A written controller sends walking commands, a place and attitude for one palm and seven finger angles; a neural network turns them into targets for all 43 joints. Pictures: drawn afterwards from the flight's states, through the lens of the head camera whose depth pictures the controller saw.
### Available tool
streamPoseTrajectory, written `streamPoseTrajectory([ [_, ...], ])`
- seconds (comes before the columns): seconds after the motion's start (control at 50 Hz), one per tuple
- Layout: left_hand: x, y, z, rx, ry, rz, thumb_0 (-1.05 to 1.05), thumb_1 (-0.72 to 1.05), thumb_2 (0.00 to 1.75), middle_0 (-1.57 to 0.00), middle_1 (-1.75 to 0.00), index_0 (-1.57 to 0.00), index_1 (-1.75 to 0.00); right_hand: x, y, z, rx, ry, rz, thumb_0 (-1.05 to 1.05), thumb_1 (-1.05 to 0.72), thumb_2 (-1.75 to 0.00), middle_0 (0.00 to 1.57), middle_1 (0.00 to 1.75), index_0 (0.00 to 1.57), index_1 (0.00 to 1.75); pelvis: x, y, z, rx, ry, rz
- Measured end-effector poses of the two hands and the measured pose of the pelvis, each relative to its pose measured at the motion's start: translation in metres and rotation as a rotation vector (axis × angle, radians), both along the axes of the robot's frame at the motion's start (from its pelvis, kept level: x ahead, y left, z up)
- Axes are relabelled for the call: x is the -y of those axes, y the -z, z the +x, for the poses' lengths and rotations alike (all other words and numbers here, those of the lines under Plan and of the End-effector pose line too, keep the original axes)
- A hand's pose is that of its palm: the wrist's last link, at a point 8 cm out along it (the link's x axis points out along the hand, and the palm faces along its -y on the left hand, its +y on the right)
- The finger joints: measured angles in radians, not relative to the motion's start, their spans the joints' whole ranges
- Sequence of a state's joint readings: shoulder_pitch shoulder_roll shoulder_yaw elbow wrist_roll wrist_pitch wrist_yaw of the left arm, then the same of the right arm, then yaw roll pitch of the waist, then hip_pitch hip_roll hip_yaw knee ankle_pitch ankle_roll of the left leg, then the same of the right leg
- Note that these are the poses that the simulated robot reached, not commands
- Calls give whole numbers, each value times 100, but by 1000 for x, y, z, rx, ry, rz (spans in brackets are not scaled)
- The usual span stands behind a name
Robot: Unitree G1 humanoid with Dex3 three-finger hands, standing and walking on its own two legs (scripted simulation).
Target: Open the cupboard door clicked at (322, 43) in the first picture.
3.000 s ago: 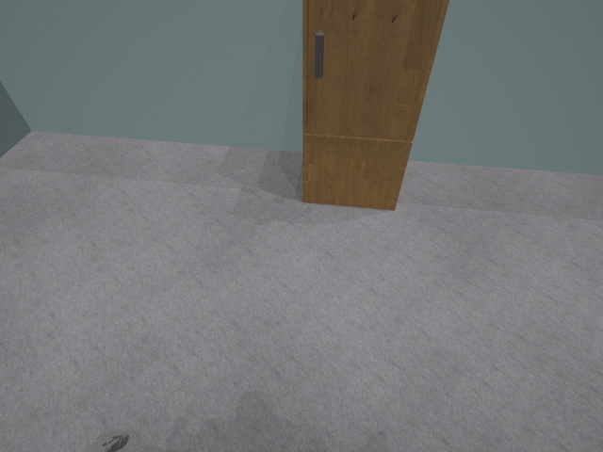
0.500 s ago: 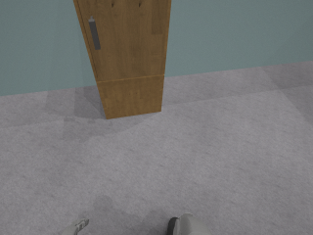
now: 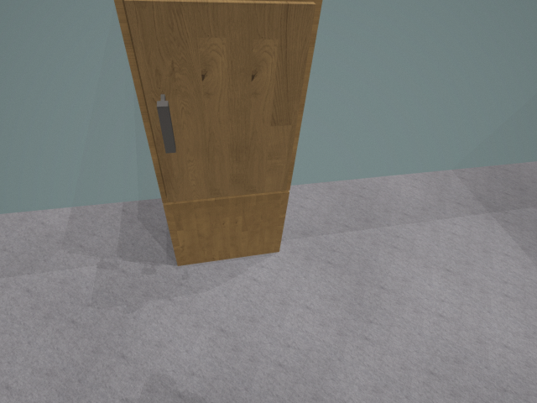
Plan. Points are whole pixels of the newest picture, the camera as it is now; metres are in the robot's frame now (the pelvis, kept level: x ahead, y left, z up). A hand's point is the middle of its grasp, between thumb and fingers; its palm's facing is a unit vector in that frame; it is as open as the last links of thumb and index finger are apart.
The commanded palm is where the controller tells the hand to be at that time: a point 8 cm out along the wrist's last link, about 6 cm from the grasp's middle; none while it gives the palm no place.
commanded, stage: turn to face it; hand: left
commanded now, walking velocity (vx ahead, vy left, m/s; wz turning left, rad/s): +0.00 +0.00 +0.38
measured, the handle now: (166, 123) +0.74 +0.32 -0.02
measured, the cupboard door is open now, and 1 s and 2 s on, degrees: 0 0 0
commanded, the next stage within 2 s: take the last steps up to it in 0.48 s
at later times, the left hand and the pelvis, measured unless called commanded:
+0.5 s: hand out of the picture +0.04 +0.17 -0.15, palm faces +0.17 -0.95 -0.27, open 7.3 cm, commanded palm none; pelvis +0.01 -0.03 +0.01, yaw +8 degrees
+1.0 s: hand out of the picture +0.01 +0.18 -0.16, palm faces +0.25 -0.96 -0.16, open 7.4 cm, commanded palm none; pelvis +0.06 +0.00 +0.02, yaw +12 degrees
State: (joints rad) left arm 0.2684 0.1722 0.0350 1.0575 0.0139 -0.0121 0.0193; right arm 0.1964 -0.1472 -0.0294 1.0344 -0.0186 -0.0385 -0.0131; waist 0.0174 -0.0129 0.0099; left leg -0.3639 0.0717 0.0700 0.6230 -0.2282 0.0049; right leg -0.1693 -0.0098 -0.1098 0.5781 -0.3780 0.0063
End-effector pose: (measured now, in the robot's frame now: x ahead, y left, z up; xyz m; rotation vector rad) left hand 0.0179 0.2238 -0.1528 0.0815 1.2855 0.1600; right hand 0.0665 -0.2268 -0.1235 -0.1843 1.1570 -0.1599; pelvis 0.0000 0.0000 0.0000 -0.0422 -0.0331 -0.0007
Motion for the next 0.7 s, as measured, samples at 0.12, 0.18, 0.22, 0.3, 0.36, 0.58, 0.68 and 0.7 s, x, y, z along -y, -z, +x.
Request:
streamPoseTrajectory([
  [0.12, -13, -6, 7, -53, -17, -3, 0, 91, 90, -20, -30, -20, -30, -14, -8, 19, -27, -28, -18, -2, -94, -90, 20, 29, 20, 30, -14, -8, 13, -11, -14, 14],
  [0.18, -19, -13, 10, -56, -26, 12, 0, 91, 90, -20, -30, -20, -30, -13, -9, 19, -55, -34, -16, -1, -94, -90, 20, 29, 20, 30, -16, -12, 14, -21, -29, 16],
  [0.22, -21, -17, 13, -53, -32, 27, 0, 91, 90, -20, -30, -20, -30, -11, -7, 16, -75, -33, -11, -1, -93, -90, 20, 29, 20, 30, -14, -14, 15, -26, -38, 19],
  [0.3, -23, -24, 18, -41, -44, 63, 0, 91, 90, -19, -30, -20, -30, -3, -1, 9, -110, -31, 7, -1, -92, -90, 20, 29, 20, 30, -7, -14, 15, -31, -61, 28],
  [0.36, -17, -30, 21, -19, -53, 92, 0, 91, 90, -19, -30, -20, -30, 7, 7, 3, -133, -34, 27, 0, -91, -90, 20, 29, 20, 30, 4, -12, 14, -32, -81, 37],
  [0.58, 21, -43, -4, 7, -125, 111, 0, 91, 90, -20, -30, -20, -30, 40, 13, 11, -169, -84, 52, 0, -91, -90, 20, 29, 20, 30, 33, -15, 12, -27, -168, 68],
  [0.68, 21, -38, -23, -6, -176, 92, 1, 93, 90, -20, -30, -20, -30, 37, 7, 23, -175, -146, 20, 0, -91, -90, 19, 29, 19, 30, 30, -16, 12, -35, -210, 61],
  [0.7, 20, -36, -28, -11, -188, 84, 1, 93, 90, -20, -30, -20, -30, 35, 6, 27, -174, -163, 13, 0, -91, -90, 19, 29, 19, 30, 28, -15, 12, -38, -217, 57],
])
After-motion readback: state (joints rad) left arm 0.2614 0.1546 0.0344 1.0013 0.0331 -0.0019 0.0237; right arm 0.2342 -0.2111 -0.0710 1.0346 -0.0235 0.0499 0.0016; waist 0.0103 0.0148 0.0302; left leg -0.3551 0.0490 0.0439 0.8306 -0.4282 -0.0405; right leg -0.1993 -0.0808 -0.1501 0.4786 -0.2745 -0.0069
